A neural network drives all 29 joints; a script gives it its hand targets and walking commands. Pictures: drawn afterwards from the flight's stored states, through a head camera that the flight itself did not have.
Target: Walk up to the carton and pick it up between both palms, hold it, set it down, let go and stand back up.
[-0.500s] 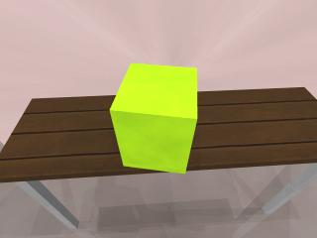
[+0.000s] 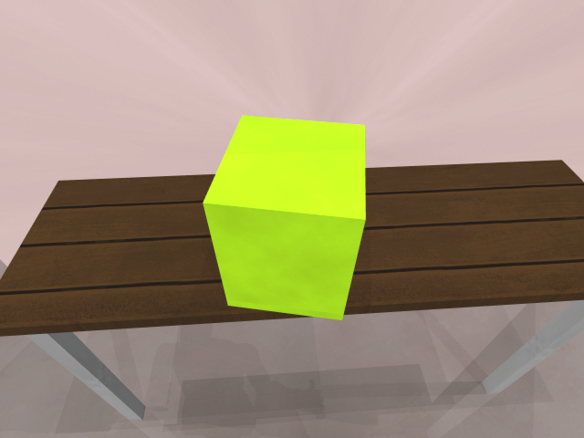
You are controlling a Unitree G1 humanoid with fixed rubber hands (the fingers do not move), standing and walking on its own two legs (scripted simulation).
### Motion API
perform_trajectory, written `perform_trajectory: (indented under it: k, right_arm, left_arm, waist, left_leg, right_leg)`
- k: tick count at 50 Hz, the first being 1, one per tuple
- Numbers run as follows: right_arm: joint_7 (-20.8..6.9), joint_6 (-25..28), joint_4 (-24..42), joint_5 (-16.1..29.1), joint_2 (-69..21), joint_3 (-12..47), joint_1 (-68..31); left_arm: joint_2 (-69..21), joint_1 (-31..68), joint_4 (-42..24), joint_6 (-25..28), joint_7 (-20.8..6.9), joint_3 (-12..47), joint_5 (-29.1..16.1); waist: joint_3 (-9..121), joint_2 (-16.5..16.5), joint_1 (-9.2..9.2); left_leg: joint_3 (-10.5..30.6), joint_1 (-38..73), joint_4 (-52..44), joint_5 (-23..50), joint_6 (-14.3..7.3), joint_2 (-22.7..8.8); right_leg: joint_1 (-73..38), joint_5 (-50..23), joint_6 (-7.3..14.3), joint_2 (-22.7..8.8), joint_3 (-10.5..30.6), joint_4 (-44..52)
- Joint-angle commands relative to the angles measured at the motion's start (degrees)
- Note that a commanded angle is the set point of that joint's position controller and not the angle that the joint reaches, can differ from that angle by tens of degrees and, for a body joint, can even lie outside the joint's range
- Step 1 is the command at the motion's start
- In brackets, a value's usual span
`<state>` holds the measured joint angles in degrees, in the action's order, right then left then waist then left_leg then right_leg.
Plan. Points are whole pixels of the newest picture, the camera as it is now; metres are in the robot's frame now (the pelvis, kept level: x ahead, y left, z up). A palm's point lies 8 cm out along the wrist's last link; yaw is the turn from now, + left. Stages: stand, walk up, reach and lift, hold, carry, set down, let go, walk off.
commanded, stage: stand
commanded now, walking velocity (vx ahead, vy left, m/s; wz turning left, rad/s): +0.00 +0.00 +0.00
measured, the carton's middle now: (293, 219) +0.45 +0.01 +0.05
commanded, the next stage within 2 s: none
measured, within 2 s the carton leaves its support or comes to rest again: neither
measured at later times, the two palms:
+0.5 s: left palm out of the picture +0.07 +0.26 -0.11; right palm out of the picture +0.07 -0.26 -0.13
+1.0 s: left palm out of the picture +0.07 +0.26 -0.11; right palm out of the picture +0.08 -0.26 -0.12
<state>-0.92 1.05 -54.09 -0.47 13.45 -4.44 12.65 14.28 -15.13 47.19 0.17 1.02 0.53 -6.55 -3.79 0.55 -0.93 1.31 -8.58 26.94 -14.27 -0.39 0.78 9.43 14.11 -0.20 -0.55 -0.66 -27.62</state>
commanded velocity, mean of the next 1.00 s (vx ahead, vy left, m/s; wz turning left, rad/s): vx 0.00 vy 0.00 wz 0.00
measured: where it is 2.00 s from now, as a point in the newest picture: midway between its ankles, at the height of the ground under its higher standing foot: outside the picture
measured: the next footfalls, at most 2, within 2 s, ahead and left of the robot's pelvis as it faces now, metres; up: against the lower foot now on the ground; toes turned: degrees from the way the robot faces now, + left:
none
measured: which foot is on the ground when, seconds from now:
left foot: down 0.00-1.00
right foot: down 0.00-1.00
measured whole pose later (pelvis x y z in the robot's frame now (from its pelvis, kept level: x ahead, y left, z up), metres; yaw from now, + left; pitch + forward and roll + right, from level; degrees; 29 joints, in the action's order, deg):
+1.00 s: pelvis +0.00 +0.00 +0.00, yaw +0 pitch -4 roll +0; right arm -0.9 1.0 -55.2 -0.5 13.8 -4.4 10.7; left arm 14.3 -14.5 48.2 0.2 1.0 0.5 -6.5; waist -3.8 0.6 -0.9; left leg 1.3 -8.8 26.9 -14.5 -0.4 0.8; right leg 9.4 14.0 -0.2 -0.5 -0.7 -27.0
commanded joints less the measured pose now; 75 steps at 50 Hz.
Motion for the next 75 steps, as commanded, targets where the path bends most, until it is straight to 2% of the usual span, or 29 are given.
perform_trajectory:
  k: [1,5,6,8,9,14,16,21,28,29,34,37,38,45,46,48,49,50,51,54,58,59,60,64,66,68,70,73,75]
  right_arm:
    - [0.12,2.06,2.15,-1.04,16.30,-2.05,-5.38]
    - [0.62,2.13,0.77,-1.17,17.20,-2.45,-2.45]
    - [0.96,1.75,0.63,-0.84,17.47,-2.48,-3.54]
    - [0.61,1.93,1.32,-1.06,16.01,-2.00,-3.72]
    - [0.55,1.67,1.81,-1.26,15.51,-1.77,-5.70]
    - [0.61,1.61,0.16,-1.60,17.59,-2.89,-1.98]
    - [0.64,1.97,0.37,-1.28,16.75,-2.19,-2.24]
    - [0.73,2.03,1.34,-0.78,16.76,-2.23,-6.00]
    - [0.64,1.55,0.72,-1.12,16.52,-2.35,-6.51]
    - [0.27,1.89,1.31,-0.70,15.31,-1.62,-6.03]
    - [0.51,1.58,0.09,-0.97,16.20,-2.42,-6.79]
    - [0.26,1.39,0.35,-1.02,17.07,-2.35,-7.33]
    - [0.58,1.67,0.89,-0.94,17.45,-2.50,-6.75]
    - [0.35,1.32,0.69,-0.93,15.24,-1.81,-5.40]
    - [0.37,1.56,1.29,-1.51,16.54,-1.85,-7.98]
    - [0.12,2.22,1.33,-0.71,15.77,-2.07,-4.06]
    - [0.31,1.86,0.50,-1.45,16.80,-1.98,-6.89]
    - [0.69,1.56,0.85,-1.16,16.29,-2.02,-4.64]
    - [0.54,1.56,1.45,-1.30,15.71,-2.09,-7.51]
    - [0.61,1.29,0.75,-1.03,16.67,-1.59,-7.74]
    - [0.87,2.06,1.60,-0.72,16.34,-1.73,-6.67]
    - [0.84,1.79,1.14,-1.00,17.32,-2.62,-7.59]
    - [0.81,1.55,1.17,-1.35,16.91,-2.60,-9.16]
    - [0.57,1.63,1.41,-0.93,16.04,-1.82,-5.89]
    - [0.49,1.00,0.62,-1.15,16.69,-1.96,-6.52]
    - [0.46,1.41,0.44,-0.68,16.92,-1.83,-5.37]
    - [0.72,1.58,0.82,-1.26,17.84,-2.64,-7.38]
    - [0.46,1.36,0.90,-0.95,15.93,-1.92,-6.39]
    - [0.47,1.93,0.95,-1.03,16.50,-1.85,-7.78]
  left_arm:
    - [15.11,3.31,1.25,3.25,0.03,-4.74,8.14]
    - [15.74,5.95,1.58,2.23,0.34,-4.87,8.76]
    - [15.39,4.87,1.27,2.75,0.42,-5.16,7.92]
    - [17.01,6.03,1.73,2.93,0.75,-5.13,8.45]
    - [15.34,5.84,1.86,2.45,0.81,-5.07,8.48]
    - [16.70,5.01,1.95,2.85,0.47,-4.88,8.44]
    - [15.48,5.77,1.34,2.71,0.23,-4.95,8.26]
    - [16.63,5.33,2.82,2.65,0.63,-5.17,8.83]
    - [15.39,3.73,1.97,2.66,0.45,-4.72,8.19]
    - [15.19,5.41,2.57,2.49,0.71,-4.48,8.88]
    - [15.84,8.43,1.69,3.13,0.86,-5.33,7.93]
    - [16.93,6.24,2.08,3.37,0.47,-5.25,8.11]
    - [14.75,6.33,1.71,3.19,0.21,-5.01,8.18]
    - [16.14,8.25,2.17,2.85,0.42,-5.41,9.21]
    - [15.25,5.67,2.19,2.87,0.35,-5.16,8.20]
    - [14.72,6.42,3.03,2.90,0.70,-4.73,9.00]
    - [16.60,5.97,3.26,2.88,0.71,-5.07,8.13]
    - [15.99,5.61,3.16,2.60,0.58,-5.04,8.40]
    - [16.27,7.58,2.61,3.05,0.62,-4.95,8.80]
    - [15.97,6.49,2.49,3.11,0.28,-5.16,8.36]
    - [15.80,7.10,2.26,2.60,0.80,-5.14,8.80]
    - [14.06,6.26,2.31,2.72,0.46,-4.41,7.85]
    - [16.66,6.59,2.86,2.46,0.65,-5.29,8.57]
    - [15.94,7.87,1.51,2.86,0.39,-5.14,8.64]
    - [17.12,6.20,2.31,3.40,0.54,-5.55,8.15]
    - [15.02,6.65,2.65,2.80,0.58,-4.27,8.49]
    - [14.90,6.06,2.27,2.76,0.72,-4.91,8.46]
    - [16.61,7.09,2.50,3.28,0.69,-5.44,8.55]
    - [16.34,6.79,2.35,3.16,0.36,-5.15,8.70]
  waist:
    - [2.01,-3.46,-1.10]
    - [0.42,-6.67,1.19]
    - [2.62,-4.86,-0.21]
    - [-0.32,-2.98,1.48]
    - [0.52,-3.51,-0.11]
    - [-2.59,-4.52,1.30]
    - [0.11,-1.10,1.15]
    - [-0.04,-5.39,0.47]
    - [-0.05,-5.50,-1.24]
    - [1.68,-6.75,1.21]
    - [-0.15,-1.96,0.88]
    - [0.14,-6.71,-0.19]
    - [2.21,-4.08,-0.54]
    - [1.18,-5.75,1.15]
    - [-2.11,-1.40,-0.29]
    - [-0.35,-6.34,1.94]
    - [-0.36,-3.61,-0.04]
    - [1.25,-2.53,0.80]
    - [-2.19,-6.04,0.23]
    - [-0.01,-2.60,-0.40]
    - [-1.50,-6.37,0.63]
    - [-0.38,-2.38,0.03]
    - [-1.74,-6.93,-0.07]
    - [2.41,-1.68,1.46]
    - [-0.55,-8.63,0.21]
    - [-0.20,-6.97,1.70]
    - [-1.74,-3.07,-0.14]
    - [1.99,-6.96,0.18]
    - [1.52,-2.87,0.35]
  left_leg:
    - [7.14,-2.60,-10.95,4.95,-2.63,-7.72]
    - [6.14,-0.41,-9.21,9.41,-2.38,-7.44]
    - [6.32,-0.26,-9.50,10.11,-2.55,-7.68]
    - [6.80,-1.78,-10.59,6.37,-2.68,-7.65]
    - [5.92,-2.05,-10.81,5.00,-2.49,-8.06]
    - [6.79,-1.69,-10.87,2.40,-1.97,-6.78]
    - [6.47,-1.92,-10.67,2.39,-2.14,-7.21]
    - [7.04,-3.57,-11.07,4.56,-2.29,-7.66]
    - [7.64,-2.91,-11.58,-0.40,-2.46,-7.66]
    - [6.31,0.96,-10.49,2.89,-2.27,-7.33]
    - [4.74,-0.14,-8.73,10.47,-1.84,-6.57]
    - [6.71,-1.29,-9.74,6.03,-2.93,-8.03]
    - [6.45,-3.10,-9.92,5.77,-2.96,-7.71]
    - [5.74,-1.08,-10.43,5.24,-1.76,-7.65]
    - [6.31,-3.99,-10.87,3.76,-2.65,-7.73]
    - [6.63,-0.65,-10.24,4.78,-1.91,-7.32]
    - [5.68,-1.98,-10.45,5.24,-2.30,-7.41]
    - [6.32,-0.13,-10.15,4.97,-2.82,-7.55]
    - [6.36,-1.76,-9.91,6.81,-2.35,-7.57]
    - [5.75,-2.39,-9.39,6.69,-2.49,-7.38]
    - [6.98,-2.35,-10.51,5.16,-2.54,-8.34]
    - [5.94,-2.64,-10.46,6.07,-2.02,-6.94]
    - [7.71,-2.70,-10.78,4.29,-2.55,-7.89]
    - [6.26,-0.86,-10.58,3.50,-1.91,-7.76]
    - [6.89,-3.51,-10.13,2.48,-3.26,-7.97]
    - [6.17,-1.17,-10.03,3.09,-2.88,-7.64]
    - [5.25,-2.17,-9.33,6.22,-2.15,-7.47]
    - [5.01,-1.11,-9.10,9.90,-2.09,-6.91]
    - [4.77,2.02,-9.77,10.53,-1.84,-7.66]
  right_leg:
    - [-1.75,-6.14,2.54,-5.73,4.84,6.55]
    - [0.77,-10.72,3.00,-6.60,6.20,7.76]
    - [-0.92,-8.07,2.36,-5.77,5.40,7.37]
    - [1.65,-8.72,2.94,-6.30,6.04,7.08]
    - [0.65,-7.20,2.36,-6.16,5.48,7.75]
    - [3.30,1.35,2.80,-6.29,8.02,9.89]
    - [1.38,-5.53,2.85,-6.42,7.35,8.22]
    - [-0.84,-8.52,2.91,-5.59,5.44,6.98]
    - [-0.18,-2.07,1.96,-5.34,5.29,8.37]
    - [2.16,-4.10,1.99,-5.82,5.69,8.13]
    - [2.07,-7.06,1.70,-6.98,6.82,8.89]
    - [1.24,-5.34,1.84,-6.19,5.82,8.82]
    - [-2.99,-5.74,1.78,-5.97,5.39,8.21]
    - [0.99,-5.49,1.92,-5.90,5.34,8.02]
    - [0.13,-5.45,1.89,-5.70,6.60,8.22]
    - [1.90,-6.90,2.94,-6.24,6.43,8.80]
    - [1.06,-7.39,1.87,-5.94,6.41,8.08]
    - [0.58,-6.48,1.78,-6.08,5.50,7.70]
    - [2.34,-5.77,1.56,-5.97,5.29,7.91]
    - [0.28,-7.66,2.24,-6.33,6.47,7.93]
    - [1.32,-7.48,2.59,-5.91,5.28,7.12]
    - [-0.10,-6.35,1.80,-6.13,5.63,8.34]
    - [2.05,-6.11,2.15,-5.86,5.21,7.37]
    - [0.15,-6.26,2.20,-5.98,5.24,7.59]
    - [1.01,-2.27,2.33,-5.95,6.45,9.32]
    - [2.26,-2.45,2.59,-6.10,6.50,9.32]
    - [1.34,-5.47,1.82,-6.17,6.25,9.44]
    - [-2.00,-10.65,2.17,-6.19,6.43,7.84]
    - [1.39,-9.02,2.22,-6.71,6.28,7.56]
